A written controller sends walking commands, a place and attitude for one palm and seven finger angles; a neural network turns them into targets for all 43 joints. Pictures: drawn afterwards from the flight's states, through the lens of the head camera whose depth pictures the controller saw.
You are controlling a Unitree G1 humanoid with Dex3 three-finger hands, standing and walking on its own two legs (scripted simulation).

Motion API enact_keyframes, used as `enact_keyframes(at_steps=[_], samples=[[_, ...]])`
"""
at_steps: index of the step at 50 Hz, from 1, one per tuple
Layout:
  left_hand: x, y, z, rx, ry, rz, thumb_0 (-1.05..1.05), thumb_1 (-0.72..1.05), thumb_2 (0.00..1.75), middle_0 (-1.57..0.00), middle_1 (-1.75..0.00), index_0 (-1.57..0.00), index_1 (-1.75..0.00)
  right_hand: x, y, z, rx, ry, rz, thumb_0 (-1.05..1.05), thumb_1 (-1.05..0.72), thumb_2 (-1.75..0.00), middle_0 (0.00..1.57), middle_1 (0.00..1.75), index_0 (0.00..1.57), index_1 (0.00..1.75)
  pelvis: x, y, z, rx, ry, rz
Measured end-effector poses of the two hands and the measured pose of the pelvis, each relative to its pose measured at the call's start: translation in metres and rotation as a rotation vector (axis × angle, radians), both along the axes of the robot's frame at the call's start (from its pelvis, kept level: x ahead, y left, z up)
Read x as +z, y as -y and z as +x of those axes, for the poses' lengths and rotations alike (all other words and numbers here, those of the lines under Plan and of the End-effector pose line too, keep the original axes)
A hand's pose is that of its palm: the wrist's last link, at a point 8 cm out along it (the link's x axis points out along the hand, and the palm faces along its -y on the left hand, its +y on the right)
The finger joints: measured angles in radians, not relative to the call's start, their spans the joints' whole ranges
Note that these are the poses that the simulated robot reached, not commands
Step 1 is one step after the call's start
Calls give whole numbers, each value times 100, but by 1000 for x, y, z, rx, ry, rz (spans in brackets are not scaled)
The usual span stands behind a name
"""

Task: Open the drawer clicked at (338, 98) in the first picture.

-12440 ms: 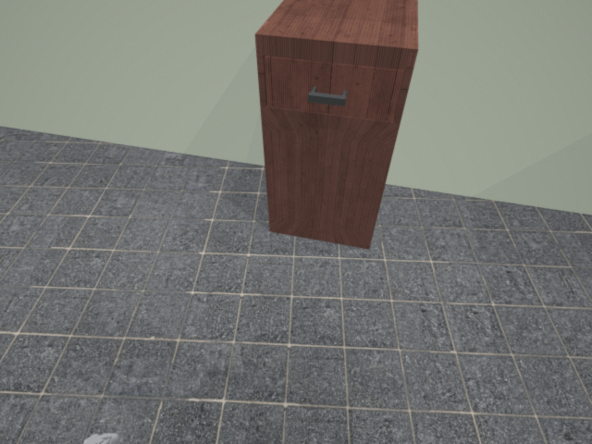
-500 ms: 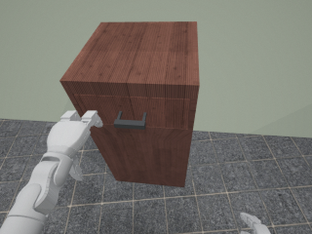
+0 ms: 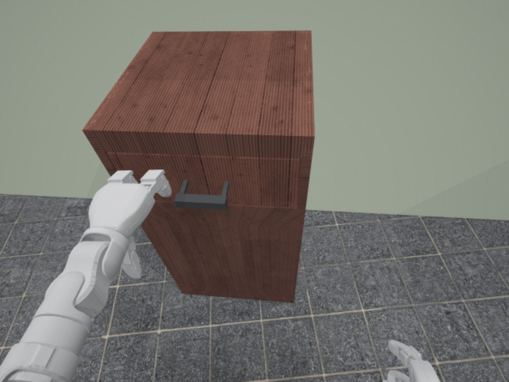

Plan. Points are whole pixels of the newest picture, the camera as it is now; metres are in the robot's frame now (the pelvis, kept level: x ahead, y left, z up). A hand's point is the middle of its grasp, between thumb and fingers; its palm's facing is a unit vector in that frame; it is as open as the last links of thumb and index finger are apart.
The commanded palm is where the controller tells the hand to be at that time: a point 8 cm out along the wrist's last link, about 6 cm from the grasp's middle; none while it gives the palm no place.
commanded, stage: move the hooked fingers above the handle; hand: left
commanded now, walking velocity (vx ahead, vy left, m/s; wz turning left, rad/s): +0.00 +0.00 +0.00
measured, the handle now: (203, 193) +0.49 +0.17 -0.05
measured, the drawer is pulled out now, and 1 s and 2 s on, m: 0.00 0.00 0.00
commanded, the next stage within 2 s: lower the fingers behind the handle in 1.80 s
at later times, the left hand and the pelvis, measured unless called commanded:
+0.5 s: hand (158, 209) +0.39 +0.22 +0.03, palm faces -0.05 -0.07 -1.00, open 13.8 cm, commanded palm +0.37 +0.22 +0.09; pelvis +0.02 +0.01 -0.01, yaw -1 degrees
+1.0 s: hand (181, 197) +0.43 +0.19 +0.01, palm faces -0.05 -0.05 -1.00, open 13.8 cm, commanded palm +0.42 +0.20 +0.07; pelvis +0.01 +0.01 -0.02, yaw -1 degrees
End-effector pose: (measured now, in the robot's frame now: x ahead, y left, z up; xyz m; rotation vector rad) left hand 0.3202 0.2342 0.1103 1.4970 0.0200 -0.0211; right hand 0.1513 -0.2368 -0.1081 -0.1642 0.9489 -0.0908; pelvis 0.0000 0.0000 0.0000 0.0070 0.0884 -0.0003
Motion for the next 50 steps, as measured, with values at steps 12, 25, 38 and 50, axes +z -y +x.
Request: enact_keyframes(at_steps=[12,25,38,50], samples=[[-17,4,26,-16,-20,-3,-1,-49,30,-32,-121,-32,-120,-10,16,-27,-73,-97,-31,1,-91,-90,20,30,20,30,-3,-2,10,-11,-40,-1],[-27,11,50,-11,-18,3,-1,-49,30,-32,-120,-32,-120,-15,11,-31,-97,-122,-17,1,-91,-90,20,30,20,30,-7,-6,15,-14,-70,-2],[-38,19,70,-21,-25,19,-1,-49,30,-32,-121,-32,-120,-19,9,-38,-102,-144,-20,0,-91,-90,20,30,20,30,-11,-8,15,-11,-98,-4],[-45,39,94,-50,-17,22,-1,-49,30,-32,-121,-32,-120,-27,17,-72,-148,-230,-34,0,-91,-90,20,30,20,30,-15,-7,12,-12,-132,-4]])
